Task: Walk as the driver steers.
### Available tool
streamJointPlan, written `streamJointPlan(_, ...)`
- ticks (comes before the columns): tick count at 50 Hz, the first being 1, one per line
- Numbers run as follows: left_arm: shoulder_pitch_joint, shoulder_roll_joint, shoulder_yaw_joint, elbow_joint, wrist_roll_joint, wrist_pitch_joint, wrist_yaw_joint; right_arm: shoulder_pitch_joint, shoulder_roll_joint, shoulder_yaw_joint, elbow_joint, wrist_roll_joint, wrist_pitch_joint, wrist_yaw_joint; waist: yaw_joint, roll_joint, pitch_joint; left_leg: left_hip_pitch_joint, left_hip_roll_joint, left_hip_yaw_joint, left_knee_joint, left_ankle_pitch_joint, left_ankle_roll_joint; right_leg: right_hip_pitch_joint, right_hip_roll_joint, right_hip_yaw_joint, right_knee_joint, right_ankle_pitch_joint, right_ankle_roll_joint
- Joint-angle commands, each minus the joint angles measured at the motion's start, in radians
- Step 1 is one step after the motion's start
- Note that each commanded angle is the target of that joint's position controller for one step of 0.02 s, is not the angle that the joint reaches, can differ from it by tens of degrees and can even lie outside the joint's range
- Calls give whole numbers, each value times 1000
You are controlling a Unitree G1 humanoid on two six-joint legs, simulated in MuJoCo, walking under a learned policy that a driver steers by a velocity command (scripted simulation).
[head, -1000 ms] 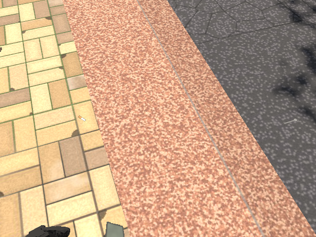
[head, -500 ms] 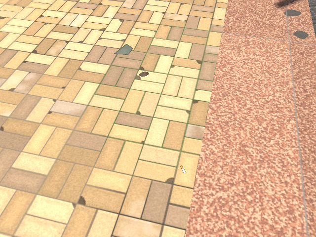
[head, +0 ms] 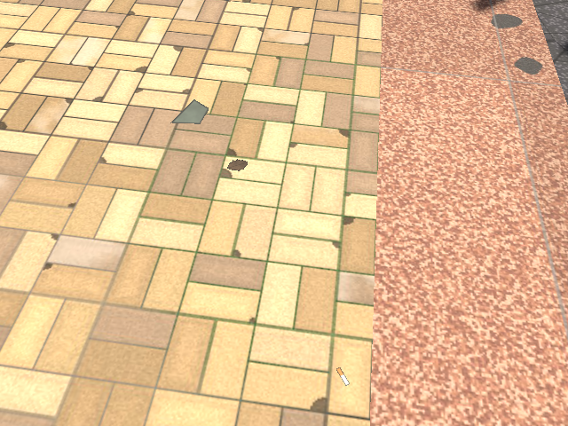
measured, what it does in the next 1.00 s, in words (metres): walks ahead, turning right: right foot, then left foot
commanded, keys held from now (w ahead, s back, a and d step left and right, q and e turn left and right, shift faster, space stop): w+e+shift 0.88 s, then q+shift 0.12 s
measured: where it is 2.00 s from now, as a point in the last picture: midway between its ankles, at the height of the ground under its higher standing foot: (448, 216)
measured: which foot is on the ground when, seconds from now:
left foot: down 0.00-0.10, up 0.12-0.52, down 0.54-0.98, up 1.00-1.00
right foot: up 0.00-0.12, down 0.14-0.52, up 0.54-0.96, down 0.98-1.00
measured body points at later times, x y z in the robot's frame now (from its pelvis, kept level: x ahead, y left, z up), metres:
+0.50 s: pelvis +0.45 -0.03 +0.00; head +0.49 -0.05 +0.45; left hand +0.55 +0.26 -0.12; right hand +0.63 -0.33 -0.04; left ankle +0.71 +0.04 -0.70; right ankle +0.24 -0.02 -0.72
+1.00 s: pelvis +0.83 -0.27 -0.02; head +0.85 -0.30 +0.42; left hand +1.16 -0.35 -0.08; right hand +0.58 -0.36 -0.16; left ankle +0.74 +0.02 -0.66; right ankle +0.89 -0.40 -0.73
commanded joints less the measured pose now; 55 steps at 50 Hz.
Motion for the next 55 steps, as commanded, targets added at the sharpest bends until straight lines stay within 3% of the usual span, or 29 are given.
streamJointPlan(1, -158, 18, -16, -112, -7, -10, -9, -78, -121, -21, -34, 4, -25, -19, 48, 106, 140, -151, 207, 57, -56, 1093, -52, 152, 42, -142, -204, 23, -60)
streamJointPlan(3, -83, 48, -11, -102, -10, -3, 0, -73, -189, -39, -13, -2, -17, -46, 107, 166, 57, -59, 253, 62, 96, 1535, -62, 301, 102, -178, -249, -18, -100)
streamJointPlan(5, 253, 137, 27, -8, -12, 2, 18, -174, -247, -61, -37, -19, 13, -63, 280, 196, -102, -92, 291, 34, 492, 1689, -49, 620, 145, -133, -244, -131, -149)
streamJointPlan(6, 477, 194, 58, 62, -9, -3, 36, -245, -262, -67, -62, -21, 25, -58, 381, 156, -169, -253, 272, 11, 837, 1494, -28, 879, 128, -28, -337, -181, -195)
streamJointPlan(7, 439, 216, 78, 80, -23, -1, 61, -275, -162, -45, -62, -22, 19, -26, 317, -20, -97, -534, 93, -3, 1207, 444, -11, 998, 68, 95, -378, -237, -227)
streamJointPlan(8, 319, 298, 90, 46, -5, 12, 68, -231, -41, -8, -160, -22, -2, -11, 149, -199, -97, -932, -31, -126, 1506, -92, -47, 1136, -115, 567, -436, -200, -371)
streamJointPlan(9, 306, 300, 99, 12, -10, 12, 73, -278, -94, -3, -218, -15, -29, -7, 181, -93, -171, -1064, -3, -309, 1503, -40, -36, 1174, -205, 849, -674, -401, -444)
streamJointPlan(11, 261, 190, 77, 28, 0, -1, 86, -320, -145, -4, -207, -18, -51, 0, 93, 113, 51, -1019, 94, -323, 1275, 66, -26, 883, -186, 782, -821, -435, -343)
streamJointPlan(14, 197, 159, 54, 18, -9, -47, 91, -312, -129, 8, -201, -55, 13, 2, -5, 137, 134, -856, 162, -299, 1078, 31, -80, 553, -58, 561, -838, -258, -292)
streamJointPlan(17, 194, 180, 60, 12, -14, -74, 85, -497, -96, 27, -281, -39, 28, 21, 34, 85, 177, -733, 168, -219, 765, 222, -109, 368, 39, 432, -887, -96, -252)
streamJointPlan(20, 249, 198, 73, 29, -27, -76, 74, -593, -59, 41, -308, -7, 23, 30, 112, 19, 118, -592, 107, -188, 503, 493, -88, 433, 57, 408, -857, 162, -181)
streamJointPlan(23, 265, 225, 85, 36, -28, -73, 80, -596, -101, 26, -312, -2, 15, 19, 124, -9, 54, -526, 60, -210, 353, 488, -60, 630, 23, 438, -748, 378, -135)
streamJointPlan(25, 237, 274, 95, 29, -15, -73, 85, -419, -185, -12, -264, 4, 8, -3, 30, -13, -87, -311, 12, -228, 334, 341, -42, 714, 19, 451, -492, 602, -86)
streamJointPlan(26, 170, 293, 99, 14, -9, -78, 80, -211, -228, -36, -215, 8, 5, -20, -102, -7, -181, -85, 43, -234, 336, 283, -32, 633, 45, 434, -258, 561, -66)
streamJointPlan(27, 133, 194, 73, -13, -4, -92, 80, 18, -299, -68, -172, -15, 2, -44, -188, 79, -303, 160, 216, -391, 356, -19, -5, 475, 92, 368, 66, 258, -58)
streamJointPlan(28, 236, 18, 26, -63, -46, -90, 85, 0, -359, -78, -171, -66, 0, -41, -67, 382, -396, 346, 528, -903, 190, -277, 65, 171, 185, 259, 358, -525, -35)
streamJointPlan(29, 212, 95, 18, -76, -32, -77, 89, -121, -321, -88, -182, -44, 11, -30, -38, 387, -359, 239, 520, -1121, 51, -476, 108, 53, 113, 200, 430, -406, -50)
streamJointPlan(31, 81, 159, 35, -62, 6, -49, 69, -248, -160, -54, -178, -27, 17, -20, -25, 134, -101, -40, 409, -748, 65, -252, 84, 56, 8, 153, 353, -251, -42)
streamJointPlan(35, -6, 58, 7, -129, 19, 3, 20, -165, -91, -35, -62, -2, -13, -1, 31, 138, 42, -226, 349, -402, 5, 119, 40, 40, -77, 139, 305, -234, -22)
streamJointPlan(43, -267, 57, -23, -238, 13, 9, -20, -122, -154, -47, 13, -5, -43, 0, 42, 68, 189, -258, 249, 51, -110, 683, -12, 146, -30, -81, -154, 36, -67)
streamJointPlan(45, -249, 53, -26, -217, 23, -2, -16, -74, -188, -50, 22, -1, -31, -12, 57, 82, 150, -187, 261, 70, 1, 1192, -18, 279, 58, -138, -244, 5, -99)
streamJointPlan(47, -19, 79, -12, -133, 44, -23, 4, -79, -252, -57, 28, 5, -9, -27, 179, 126, 28, -206, 295, 36, 301, 1443, 3, 581, 143, -93, -330, -56, -117)
streamJointPlan(48, 184, 103, 5, -54, 45, -33, 23, -105, -254, -52, 23, 11, -5, -29, 262, 144, -58, -271, 301, 20, 522, 1373, 21, 809, 123, -3, -418, 36, -146)
streamJointPlan(49, 270, 154, 26, -2, 54, -36, 47, -115, -227, -49, 18, 19, -3, -20, 279, 94, -100, -411, 206, 34, 829, 852, 14, 994, 47, 83, -504, 135, -148)
streamJointPlan(50, 210, 266, 47, -32, 58, -37, 66, 17, -75, -22, -22, 27, 3, -17, 126, -193, -271, -686, 63, -23, 1325, -242, -19, 1288, -333, 443, -304, 954, -214)
streamJointPlan(51, 213, 243, 52, -90, -14, -36, 75, 33, -200, -36, -8, 83, -39, -12, 207, -86, -578, -794, 6, -442, 1427, -229, -18, 1417, -428, 703, -450, 725, -358)
streamJointPlan(52, 171, 215, 48, -72, -10, -45, 67, -91, -231, -52, -30, 120, -42, -20, 201, 41, -468, -791, 50, -429, 1382, -157, -29, 1253, -393, 587, -535, 622, -347)
streamJointPlan(53, 89, 188, 44, -46, -27, -68, 59, -140, -197, -51, -50, 116, -34, -31, 128, 105, -241, -822, 106, -369, 1257, -87, -44, 1029, -354, 472, -602, 528, -305)
streamJointPlan(55, -21, 95, 23, -37, -19, -100, 61, -120, -161, -60, -5, 84, 5, -46, 37, 136, -82, -711, 174, -337, 1159, -6, -69, 728, -296, 311, -685, 508, -240)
